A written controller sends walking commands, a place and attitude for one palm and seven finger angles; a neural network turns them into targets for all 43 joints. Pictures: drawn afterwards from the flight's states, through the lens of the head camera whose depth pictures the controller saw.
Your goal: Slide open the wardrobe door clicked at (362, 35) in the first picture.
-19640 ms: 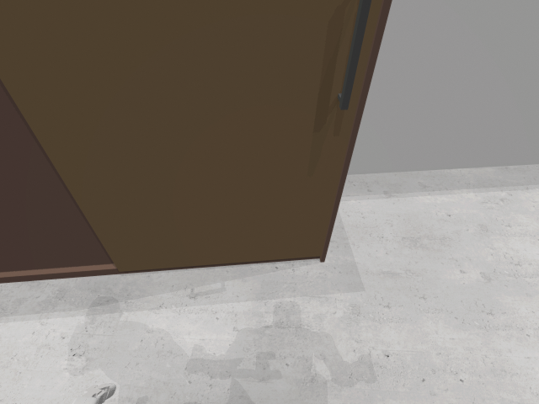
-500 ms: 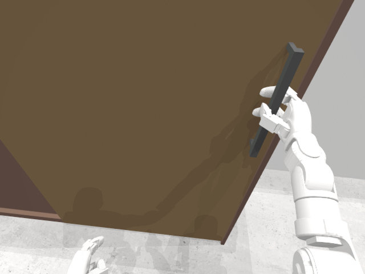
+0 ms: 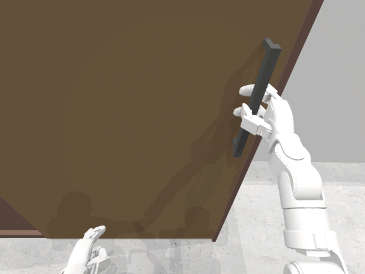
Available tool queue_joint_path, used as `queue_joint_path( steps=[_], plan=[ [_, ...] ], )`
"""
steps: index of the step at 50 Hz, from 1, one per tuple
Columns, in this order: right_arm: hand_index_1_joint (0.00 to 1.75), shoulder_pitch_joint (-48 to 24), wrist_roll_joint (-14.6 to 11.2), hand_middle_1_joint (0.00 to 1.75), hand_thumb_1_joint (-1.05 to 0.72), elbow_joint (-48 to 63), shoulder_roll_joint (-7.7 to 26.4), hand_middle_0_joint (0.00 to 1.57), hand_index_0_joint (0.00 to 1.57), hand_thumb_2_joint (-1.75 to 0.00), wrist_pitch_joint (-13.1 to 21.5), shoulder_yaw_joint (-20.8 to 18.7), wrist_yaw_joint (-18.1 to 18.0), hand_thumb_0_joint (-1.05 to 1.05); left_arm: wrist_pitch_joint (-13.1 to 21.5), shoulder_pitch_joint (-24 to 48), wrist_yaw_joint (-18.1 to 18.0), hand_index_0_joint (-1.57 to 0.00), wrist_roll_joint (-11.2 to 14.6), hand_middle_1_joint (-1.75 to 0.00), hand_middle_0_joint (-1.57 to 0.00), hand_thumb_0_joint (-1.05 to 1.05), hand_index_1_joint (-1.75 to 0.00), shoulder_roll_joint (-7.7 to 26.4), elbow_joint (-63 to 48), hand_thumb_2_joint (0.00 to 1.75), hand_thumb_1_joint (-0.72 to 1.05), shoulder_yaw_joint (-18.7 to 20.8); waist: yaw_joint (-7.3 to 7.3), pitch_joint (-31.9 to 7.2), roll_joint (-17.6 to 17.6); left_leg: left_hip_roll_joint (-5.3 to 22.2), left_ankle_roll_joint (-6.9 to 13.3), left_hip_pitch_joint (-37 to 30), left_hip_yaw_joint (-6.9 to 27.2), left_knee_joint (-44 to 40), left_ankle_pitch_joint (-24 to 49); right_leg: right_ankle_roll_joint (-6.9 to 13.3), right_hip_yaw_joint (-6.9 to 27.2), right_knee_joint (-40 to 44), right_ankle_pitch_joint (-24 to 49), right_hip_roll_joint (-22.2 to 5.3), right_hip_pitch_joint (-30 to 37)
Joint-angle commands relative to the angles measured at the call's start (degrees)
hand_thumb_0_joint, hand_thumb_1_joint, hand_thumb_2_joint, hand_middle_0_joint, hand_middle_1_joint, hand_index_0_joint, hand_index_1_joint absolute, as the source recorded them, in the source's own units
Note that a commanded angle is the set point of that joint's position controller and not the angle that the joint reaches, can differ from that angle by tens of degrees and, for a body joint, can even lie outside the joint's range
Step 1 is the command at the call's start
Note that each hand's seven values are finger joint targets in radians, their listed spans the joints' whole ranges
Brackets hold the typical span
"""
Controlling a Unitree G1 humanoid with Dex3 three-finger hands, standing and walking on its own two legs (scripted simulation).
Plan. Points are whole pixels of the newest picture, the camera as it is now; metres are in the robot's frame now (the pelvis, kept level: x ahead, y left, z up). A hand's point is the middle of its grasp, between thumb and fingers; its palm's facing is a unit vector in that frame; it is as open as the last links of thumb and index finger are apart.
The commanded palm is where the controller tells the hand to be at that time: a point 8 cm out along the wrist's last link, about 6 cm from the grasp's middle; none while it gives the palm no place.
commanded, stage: tug the door sideways, standing still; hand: right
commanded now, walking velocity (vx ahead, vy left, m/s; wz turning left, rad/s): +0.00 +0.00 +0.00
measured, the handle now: (249, 107) +0.43 -0.13 +0.18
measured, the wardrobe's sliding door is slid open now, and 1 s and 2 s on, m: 0.00 0.00 0.05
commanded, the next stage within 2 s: step sideways, sliding the door along in 0.64 s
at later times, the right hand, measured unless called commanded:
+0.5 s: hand (243, 119) +0.37 -0.10 +0.19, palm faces +0.03 +1.00 -0.06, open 5.7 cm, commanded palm +0.35 -0.10 +0.19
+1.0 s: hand (242, 120) +0.38 -0.10 +0.18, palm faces +0.09 +0.99 -0.11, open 5.8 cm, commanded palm +0.36 -0.11 +0.19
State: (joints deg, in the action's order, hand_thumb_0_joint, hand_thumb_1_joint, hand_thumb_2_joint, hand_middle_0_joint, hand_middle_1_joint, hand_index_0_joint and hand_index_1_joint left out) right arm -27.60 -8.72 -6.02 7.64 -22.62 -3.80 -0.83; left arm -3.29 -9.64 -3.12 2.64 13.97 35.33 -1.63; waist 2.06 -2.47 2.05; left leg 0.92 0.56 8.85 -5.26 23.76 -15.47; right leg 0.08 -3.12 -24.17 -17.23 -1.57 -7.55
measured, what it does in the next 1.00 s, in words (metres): stands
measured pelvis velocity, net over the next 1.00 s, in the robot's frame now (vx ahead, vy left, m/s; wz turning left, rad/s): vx -0.03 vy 0.02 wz -0.01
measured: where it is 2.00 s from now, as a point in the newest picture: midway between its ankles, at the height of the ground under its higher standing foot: outside the picture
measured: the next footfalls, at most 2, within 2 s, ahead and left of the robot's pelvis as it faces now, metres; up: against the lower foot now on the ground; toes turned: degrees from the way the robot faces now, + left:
left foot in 1.60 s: +0.18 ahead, +0.33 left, +0.00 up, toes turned -1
right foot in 1.80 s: +0.08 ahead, +0.07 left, +0.00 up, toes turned -14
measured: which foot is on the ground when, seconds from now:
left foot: down 0.00-1.00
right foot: down 0.00-1.00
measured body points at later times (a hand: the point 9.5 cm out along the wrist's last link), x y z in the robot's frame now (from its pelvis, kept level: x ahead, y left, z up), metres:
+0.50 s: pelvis -0.03 -0.01 +0.00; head -0.03 +0.00 +0.45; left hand +0.13 +0.20 -0.12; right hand +0.37 -0.16 +0.19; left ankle -0.03 +0.11 -0.74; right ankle -0.05 -0.12 -0.74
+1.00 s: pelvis -0.03 +0.02 -0.01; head +0.00 +0.03 +0.44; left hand +0.12 +0.23 -0.13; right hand +0.37 -0.16 +0.18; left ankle -0.04 +0.12 -0.72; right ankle -0.05 -0.11 -0.74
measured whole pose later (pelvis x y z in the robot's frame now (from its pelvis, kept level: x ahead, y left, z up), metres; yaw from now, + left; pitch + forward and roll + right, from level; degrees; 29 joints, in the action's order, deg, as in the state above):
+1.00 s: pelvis -0.03 +0.02 -0.01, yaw -1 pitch +0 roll +0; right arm -36.7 -7.2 -23.6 11.7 1.1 -0.7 -6.7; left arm 1.0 -11.2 -4.9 1.6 10.2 38.5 -1.5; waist 2.0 3.5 2.5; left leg -1.0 0.9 19.4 -1.8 43.5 -25.1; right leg -0.7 -1.8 -32.5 -18.6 -2.6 -13.6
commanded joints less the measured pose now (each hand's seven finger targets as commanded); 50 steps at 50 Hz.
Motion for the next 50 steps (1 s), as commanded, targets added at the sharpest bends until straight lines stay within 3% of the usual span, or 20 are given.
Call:
queue_joint_path(
  steps=[1, 5, 13, 14, 16, 23, 24, 28, 35, 36, 37, 38, 39, 40, 41, 43, 45, 46, 48, 50],
  plan=[
    [1.40, -29.7, 0.3, 1.40, -0.90, 11.8, -0.5, 0.45, 0.45, -0.90, 4.6, 5.4, 0.2, 0.00, 2.8, 4.2, -0.2, -0.20, -0.7, -0.30, -0.20, 0.00, -0.30, 5.1, -7.4, 0.90, 0.90, 1.6, -3.94, -18.6, -1.7, -1.3, 1.2, -3.4, 1.5, 2.1, 34.8, 1.8, 2.7, -3.1, 36.8, 1.1, 9.9],
    [1.40, -31.4, 0.1, 1.40, -0.90, 8.0, -4.0, 0.45, 0.45, -0.90, 5.9, 8.4, 0.5, 0.00, 2.8, 4.7, -0.2, -0.20, -0.9, -0.30, -0.20, 0.00, -0.30, 4.8, -7.3, 0.90, 0.90, 1.3, -4.45, -16.8, -4.9, -1.4, 1.1, -1.9, 1.1, 2.1, 30.9, 1.9, 3.5, -2.7, 32.5, 1.0, 8.8],
    [1.40, -38.6, 0.6, 1.40, -0.90, 4.0, -8.7, 0.45, 0.45, -0.90, 8.9, 13.5, 0.2, 0.00, 3.6, 4.8, 0.3, -0.20, -0.8, -0.30, -0.20, 0.00, -0.30, 4.4, -6.4, 0.90, 0.90, 1.1, -5.28, -16.3, -2.3, -1.6, 1.6, 1.7, 0.8, 2.2, 23.3, 1.3, 5.3, -2.7, 28.1, 0.5, 9.4],
    [1.40, -40.6, 0.5, 1.40, -0.90, 4.8, -9.6, 0.45, 0.45, -0.90, 9.4, 14.3, 0.1, 0.00, 3.9, 4.9, 0.5, -0.20, -0.7, -0.30, -0.20, 0.00, -0.30, 4.2, -6.5, 0.90, 0.90, 1.0, -5.55, -17.1, -0.6, -1.5, 1.6, 2.0, 0.8, 2.3, 22.7, 1.2, 5.4, -2.6, 27.6, 0.5, 9.7],
    [1.40, -41.4, 0.4, 1.40, -0.90, 2.4, -11.6, 0.45, 0.45, -0.90, 9.7, 15.7, 0.0, 0.00, 4.3, 4.6, 0.7, -0.20, -0.7, -0.30, -0.20, 0.00, -0.30, 4.0, -5.9, 0.90, 0.90, 0.9, -5.76, -16.3, -1.2, -1.6, 1.7, 2.9, 0.7, 2.4, 21.6, 1.1, 5.7, -2.8, 26.4, 0.6, 9.2],
    [1.40, -43.8, 0.3, 1.40, -0.90, -2.0, -11.2, 0.45, 0.45, -0.90, 12.0, 15.6, -0.5, 0.00, 5.7, 3.3, 0.8, -0.20, -0.6, -0.30, -0.20, 0.00, -0.30, 4.7, -4.5, 0.90, 0.90, 1.2, -5.86, -16.8, -2.2, -1.8, 1.9, 4.0, 0.3, 2.2, 17.3, 0.4, 6.9, -1.8, 23.2, 0.4, 8.8],
    [1.40, -44.9, 0.1, 1.40, -0.90, -1.8, -11.7, 0.45, 0.45, -0.90, 12.3, 15.6, -0.6, 0.00, 5.9, 3.4, 0.9, -0.20, -0.5, -0.30, -0.20, 0.00, -0.30, 4.4, -4.5, 0.90, 0.90, 1.1, -5.89, -16.8, -0.5, -1.8, 1.9, 4.3, 0.4, 2.1, 16.9, 0.4, 6.7, -1.8, 22.3, 0.6, 8.7],
    [1.40, -45.5, -0.5, 1.40, -0.90, -4.4, -11.3, 0.45, 0.45, -0.90, 13.3, 15.0, -0.7, 0.00, 6.7, 2.6, 0.8, -0.20, -0.6, -0.30, -0.20, 0.00, -0.30, 4.9, -3.8, 0.90, 0.90, 1.3, -5.85, -16.5, -2.8, -1.9, 1.9, 4.1, 0.3, 2.0, 16.4, 0.4, 6.8, -1.5, 21.3, 0.7, 7.8],
    [1.40, -48.7, -0.3, 1.40, -0.90, -6.3, -12.3, 0.45, 0.45, -0.90, 15.1, 15.7, -1.0, 0.00, 8.0, 2.2, 1.0, -0.20, -0.4, -0.30, -0.20, 0.00, -0.30, 4.6, -3.0, 0.90, 0.90, 1.1, -6.21, -15.7, -0.5, -1.9, 2.0, 5.4, 0.5, 1.9, 14.8, 0.0, 7.0, -1.1, 19.2, 0.8, 7.8],
    [1.40, -49.0, -0.3, 1.40, -0.90, -6.6, -12.4, 0.45, 0.45, -0.90, 15.3, 15.8, -0.9, 0.00, 8.1, 1.9, 1.0, -0.20, -0.3, -0.30, -0.20, 0.00, -0.30, 4.7, -2.8, 0.90, 0.90, 1.1, -6.28, -15.5, -1.8, -1.9, 2.0, 5.3, 0.4, 1.9, 14.5, 0.1, 7.0, -1.0, 18.5, 0.8, 7.3],
    [1.40, -50.0, -0.4, 1.40, -0.90, -8.1, -11.1, 0.45, 0.45, -0.90, 15.3, 14.6, -1.0, 0.00, 8.2, 1.8, 0.8, -0.20, -0.3, -0.30, -0.20, 0.00, -0.30, 4.8, -2.5, 0.90, 0.90, 1.1, -6.58, -15.1, -2.2, -1.9, 1.9, 5.6, 0.6, 1.7, 14.3, 0.2, 6.9, -1.0, 17.7, 0.9, 6.8],
    [1.40, -47.1, 3.5, 1.40, -0.90, -7.7, 20.3, 0.45, 0.45, -0.90, 22.8, -6.5, -4.9, 0.00, 7.9, 1.0, -1.0, -0.20, -0.9, -0.30, -0.20, 0.00, -0.30, 7.6, -3.0, 0.90, 0.90, 1.2, -3.28, -11.0, -1.5, 1.5, 0.5, 3.4, 3.5, 1.2, 7.0, 2.9, 6.7, 1.4, 9.5, -2.9, -2.7],
    [1.40, -40.5, 3.9, 1.40, -0.90, -11.1, 8.7, 0.45, 0.45, -0.90, 25.0, 2.2, -4.5, 0.00, 7.0, 3.2, -1.4, -0.20, -1.3, -0.30, -0.20, 0.00, -0.30, 5.8, -2.2, 0.90, 0.90, 1.1, -3.15, -9.8, -5.3, 1.8, -0.3, 2.4, 3.0, 1.9, 4.5, 3.4, 7.3, 1.8, 5.0, -3.4, -4.5],
    [1.40, -38.8, 3.5, 1.40, -0.90, -10.8, 5.9, 0.45, 0.45, -0.90, 26.1, 4.1, -4.3, 0.00, 6.9, 3.8, -1.9, -0.20, -1.2, -0.30, -0.20, 0.00, -0.30, 5.4, -2.9, 0.90, 0.90, 1.5, -3.13, -10.2, -3.9, 1.8, -0.2, 3.4, 2.8, 3.4, 1.8, 3.9, 8.1, 2.0, 0.7, -4.9, -3.7],
    [1.40, -39.8, 3.0, 1.40, -0.90, -8.0, 3.5, 0.45, 0.45, -0.90, 27.1, 6.3, -3.7, 0.00, 7.1, 4.3, -2.3, -0.20, -1.3, -0.30, -0.20, 0.00, -0.30, 5.0, -3.8, 0.90, 0.90, 1.3, -3.48, -10.8, -1.9, 1.3, -0.2, 5.4, 2.4, 6.5, -0.1, 5.0, 10.8, 2.9, -2.5, -7.4, -2.2],
    [1.40, -42.6, 2.6, 1.40, -0.90, -4.8, 3.2, 0.45, 0.45, -0.90, 28.9, 7.6, -3.4, 0.00, 7.1, 5.4, -3.2, -0.20, -1.2, -0.30, -0.20, 0.00, -0.30, 5.1, -4.9, 0.90, 0.90, 1.8, -4.12, -11.8, 4.4, -0.8, -0.3, 11.5, 2.3, 16.6, -3.1, 8.6, 18.9, 5.3, -3.0, -13.7, 2.3],
    [1.40, -43.6, 2.5, 1.40, -0.90, -2.9, 3.1, 0.45, 0.45, -0.90, 29.3, 8.1, -3.3, 0.00, 6.8, 4.9, -3.0, -0.20, -1.7, -0.30, -0.20, 0.00, -0.30, 4.4, -4.6, 0.90, 0.90, 2.2, -4.44, -11.7, 7.5, -0.4, -0.1, 20.1, 5.1, 24.3, -11.6, 12.5, 24.1, 4.3, 11.1, -19.5, 10.0],
    [1.40, -44.5, 2.4, 1.40, -0.90, -0.9, 3.8, 0.45, 0.45, -0.90, 29.3, 7.8, -3.4, 0.00, 6.8, 4.5, -2.7, -0.20, -1.6, -0.30, -0.20, 0.00, -0.30, 4.3, -4.6, 0.90, 0.90, 2.4, -4.45, -12.0, 7.0, 0.0, 0.1, 22.0, 6.0, 25.0, -13.8, 13.0, 24.1, 2.5, 18.8, -20.6, 12.9],
    [1.40, -44.7, 2.1, 1.40, -0.90, 2.5, 2.9, 0.45, 0.45, -0.90, 29.8, 8.5, -3.3, 0.00, 6.7, 4.4, -2.2, -0.20, -1.3, -0.30, -0.20, 0.00, -0.30, 4.3, -5.2, 0.90, 0.90, 2.6, -4.44, -13.5, 5.3, 0.1, 0.8, 20.3, 6.5, 20.1, -12.2, 12.0, 19.8, -3.6, 31.9, -20.4, 16.3],
    [1.40, -42.6, 2.5, 1.40, -0.90, 3.1, 0.6, 0.45, 0.45, -0.90, 30.0, 10.0, -3.0, 0.00, 6.6, 4.9, -1.5, -0.20, -1.0, -0.30, -0.20, 0.00, -0.30, 4.3, -5.6, 0.90, 0.90, 2.7, -4.33, -14.1, 6.9, -0.4, 0.9, 11.1, 4.6, 11.1, -5.0, 8.5, 11.1, -8.6, 36.9, -17.8, 12.5]
  ],
)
